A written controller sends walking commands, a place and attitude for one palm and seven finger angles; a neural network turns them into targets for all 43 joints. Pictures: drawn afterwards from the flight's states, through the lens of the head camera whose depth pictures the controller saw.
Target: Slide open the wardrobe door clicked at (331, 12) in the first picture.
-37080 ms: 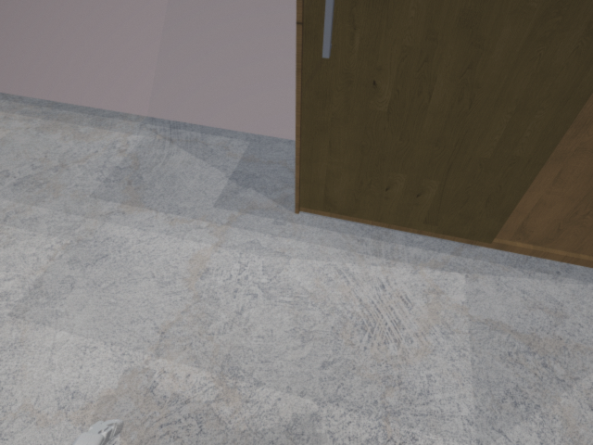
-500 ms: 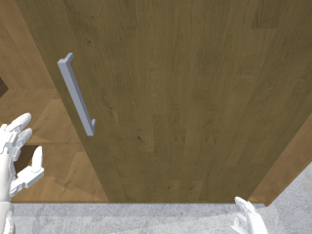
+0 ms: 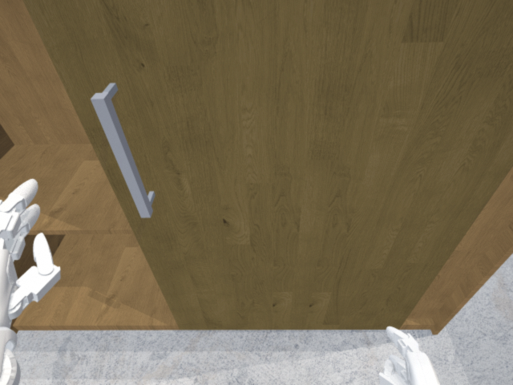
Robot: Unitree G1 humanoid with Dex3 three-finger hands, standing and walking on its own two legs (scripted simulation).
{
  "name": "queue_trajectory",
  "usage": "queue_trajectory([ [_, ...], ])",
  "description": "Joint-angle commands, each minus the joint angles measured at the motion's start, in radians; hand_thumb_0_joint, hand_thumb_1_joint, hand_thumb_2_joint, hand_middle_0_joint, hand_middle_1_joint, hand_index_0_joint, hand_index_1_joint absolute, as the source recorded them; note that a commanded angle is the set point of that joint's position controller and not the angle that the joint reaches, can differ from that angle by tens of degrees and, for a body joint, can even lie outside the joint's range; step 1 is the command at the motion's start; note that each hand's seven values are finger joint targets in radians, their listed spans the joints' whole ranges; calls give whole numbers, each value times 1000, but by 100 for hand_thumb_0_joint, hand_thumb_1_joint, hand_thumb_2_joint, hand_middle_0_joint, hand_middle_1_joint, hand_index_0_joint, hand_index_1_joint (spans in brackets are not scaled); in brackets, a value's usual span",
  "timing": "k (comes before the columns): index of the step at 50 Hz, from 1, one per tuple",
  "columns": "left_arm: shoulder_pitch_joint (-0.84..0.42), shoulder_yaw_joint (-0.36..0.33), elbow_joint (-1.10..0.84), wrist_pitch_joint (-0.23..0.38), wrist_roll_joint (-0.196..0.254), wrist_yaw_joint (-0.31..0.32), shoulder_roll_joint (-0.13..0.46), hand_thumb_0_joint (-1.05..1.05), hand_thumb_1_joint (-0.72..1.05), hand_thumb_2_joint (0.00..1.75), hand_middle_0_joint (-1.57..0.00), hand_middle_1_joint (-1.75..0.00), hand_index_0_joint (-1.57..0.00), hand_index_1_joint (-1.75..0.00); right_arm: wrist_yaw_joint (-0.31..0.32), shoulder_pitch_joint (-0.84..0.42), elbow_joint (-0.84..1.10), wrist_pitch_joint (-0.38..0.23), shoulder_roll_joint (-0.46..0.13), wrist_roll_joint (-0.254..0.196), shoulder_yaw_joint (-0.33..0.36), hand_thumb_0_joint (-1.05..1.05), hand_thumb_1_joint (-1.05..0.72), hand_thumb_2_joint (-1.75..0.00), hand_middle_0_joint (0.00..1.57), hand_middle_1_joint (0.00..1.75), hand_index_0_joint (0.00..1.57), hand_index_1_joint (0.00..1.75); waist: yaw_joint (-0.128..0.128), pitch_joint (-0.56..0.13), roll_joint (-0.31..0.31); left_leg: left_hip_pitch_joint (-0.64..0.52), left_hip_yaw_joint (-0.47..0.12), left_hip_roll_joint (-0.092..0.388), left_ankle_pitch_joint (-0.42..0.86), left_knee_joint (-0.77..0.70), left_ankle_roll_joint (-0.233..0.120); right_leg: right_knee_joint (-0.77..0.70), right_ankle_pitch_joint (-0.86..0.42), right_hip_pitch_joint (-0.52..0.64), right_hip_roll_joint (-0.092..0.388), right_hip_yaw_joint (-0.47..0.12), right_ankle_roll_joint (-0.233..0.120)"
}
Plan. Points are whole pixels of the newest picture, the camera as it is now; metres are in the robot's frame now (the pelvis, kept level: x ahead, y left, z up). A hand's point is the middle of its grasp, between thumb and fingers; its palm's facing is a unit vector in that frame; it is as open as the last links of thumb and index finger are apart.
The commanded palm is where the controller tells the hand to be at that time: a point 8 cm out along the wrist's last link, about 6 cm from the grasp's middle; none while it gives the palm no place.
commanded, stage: step back with the hand held close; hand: left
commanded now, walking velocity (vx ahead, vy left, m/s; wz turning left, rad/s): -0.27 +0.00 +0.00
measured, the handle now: (130, 157) +0.45 +0.30 +0.13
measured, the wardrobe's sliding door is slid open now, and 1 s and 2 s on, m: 0.67 0.67 0.67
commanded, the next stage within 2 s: stop stepping back and stand still in 1.04 s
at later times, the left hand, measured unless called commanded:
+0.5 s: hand out of the picture +0.14 +0.33 +0.16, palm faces +0.44 -0.77 -0.47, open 7.4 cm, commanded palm +0.07 +0.36 +0.17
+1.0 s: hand out of the picture +0.06 +0.37 +0.16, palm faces +0.49 -0.79 -0.37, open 7.4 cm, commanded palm -0.02 +0.39 +0.17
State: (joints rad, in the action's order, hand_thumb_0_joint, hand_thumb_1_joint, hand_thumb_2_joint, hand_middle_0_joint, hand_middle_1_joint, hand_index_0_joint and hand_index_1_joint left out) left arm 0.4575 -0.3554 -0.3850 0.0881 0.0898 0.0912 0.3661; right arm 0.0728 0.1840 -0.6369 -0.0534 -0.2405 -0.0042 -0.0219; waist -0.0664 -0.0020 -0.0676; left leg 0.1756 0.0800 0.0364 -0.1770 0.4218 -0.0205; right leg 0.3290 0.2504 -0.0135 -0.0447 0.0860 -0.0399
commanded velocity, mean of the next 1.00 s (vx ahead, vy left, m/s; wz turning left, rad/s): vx -0.31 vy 0.00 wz -0.03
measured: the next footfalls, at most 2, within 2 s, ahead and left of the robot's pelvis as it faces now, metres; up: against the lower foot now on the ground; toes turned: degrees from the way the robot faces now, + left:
right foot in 1.24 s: -0.32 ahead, -0.03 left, +0.00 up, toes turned -8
left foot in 1.36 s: -0.12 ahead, +0.20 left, +0.00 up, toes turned -5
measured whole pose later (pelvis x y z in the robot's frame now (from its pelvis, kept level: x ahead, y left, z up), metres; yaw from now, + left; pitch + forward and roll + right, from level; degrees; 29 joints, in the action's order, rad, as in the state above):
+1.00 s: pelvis -0.14 +0.08 -0.02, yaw +4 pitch -1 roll -7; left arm 0.37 -0.42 -0.47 0.24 0.02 0.13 0.43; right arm 0.08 0.18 -0.60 -0.10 -0.22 0.01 0.02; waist 0.00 0.05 -0.02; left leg 0.46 0.03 0.00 -0.05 0.53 -0.13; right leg 0.92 0.38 -0.39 -0.12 -0.06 0.02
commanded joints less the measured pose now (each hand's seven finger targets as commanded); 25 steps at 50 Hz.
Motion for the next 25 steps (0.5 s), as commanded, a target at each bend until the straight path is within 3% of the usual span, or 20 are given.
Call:
queue_trajectory([
  [1, -100, -108, -182, 87, -16, 17, 194, 0, 90, 90, -20, -30, -20, -30, 10, -152, 198, -10, -99, -2, 42, 0, -90, -90, 20, 30, 20, 30, 26, -49, 107, -92, -43, 4, 155, 50, -45, -65, -477, -222, 153, -138, 111],
  [5, -39, -109, -263, 95, -16, 29, 203, 0, 90, 90, -20, -30, -20, -30, 11, -131, 230, 16, -110, -9, 52, 0, -90, -90, 20, 30, 20, 30, 30, -140, 19, -116, -48, 25, 234, 31, -48, -9, -401, -214, 133, -124, 111],
  [8, 17, -154, -323, 103, -11, 39, 242, 0, 90, 90, -20, -30, -20, -30, 17, -128, 254, 25, -109, -11, 53, 0, -90, -90, 20, 30, 20, 30, 28, -175, 28, -96, -75, 43, 263, 16, -50, 24, -343, -195, 112, -120, 91],
  [10, 39, -179, -328, 110, -7, 44, 260, 0, 90, 90, -20, -30, -20, -30, 19, -121, 263, 30, -109, -11, 55, 0, -90, -90, 20, 30, 20, 30, 31, -152, 56, -59, -90, 48, 227, 5, -45, 23, -290, -205, 106, -125, 77],
  [11, 45, -208, -346, 116, -7, 49, 287, 0, 90, 90, -20, -30, -20, -30, 22, -122, 265, 30, -114, -9, 58, 0, -90, -90, 20, 30, 20, 30, 30, -169, 23, -48, -103, 54, 222, -10, -46, 40, -271, -187, 99, -122, 66],
  [12, 64, -204, -323, 118, -3, 49, 271, 0, 90, 90, -20, -30, -20, -30, 24, -115, 268, 29, -109, -9, 56, 0, -90, -90, 20, 30, 20, 30, 31, -154, 32, -24, -117, 61, 211, -21, -44, 48, -240, -185, 92, -120, 58],
  [15, 68, -201, -315, 133, -4, 50, 259, 0, 90, 90, -20, -30, -20, -30, 24, -105, 271, 20, -119, -10, 61, 0, -90, -90, 20, 30, 20, 30, 39, -125, -7, 51, -148, 86, 37, -77, -47, 65, -126, -182, 71, -117, 49],
  [16, 67, -208, -307, 138, -6, 51, 260, 0, 90, 90, -20, -30, -20, -30, 27, -109, 272, 13, -127, -6, 62, 0, -90, -90, 20, 30, 20, 30, 36, -115, -47, 98, -168, 95, -31, -111, -54, 84, -101, -156, 61, -112, 47],
  [20, 37, -190, -280, 154, -32, 50, 221, 0, 90, 90, -20, -30, -20, -30, 26, -97, 265, -19, -138, -9, 66, 0, -90, -90, 20, 30, 20, 30, 34, -74, -111, 343, -266, 164, -431, -256, -84, 223, -15, -29, 16, -92, 47],
  [22, 17, -190, -287, 161, -44, 48, 219, 0, 90, 90, -20, -30, -20, -30, 27, -92, 259, -37, -140, -5, 67, 0, -90, -90, 20, 30, 20, 30, 33, -79, -114, 394, -292, 181, -494, -285, -90, 269, -10, 8, 3, -87, 47],
  [25, 49, -188, -308, 171, -40, 45, 221, 0, 90, 90, -20, -30, -20, -30, 19, -76, 254, -53, -133, -8, 72, 0, -90, -90, 20, 30, 20, 30, 39, -92, -24, 321, -285, 156, -426, -236, -68, 205, 6, -67, 8, -104, 31],
])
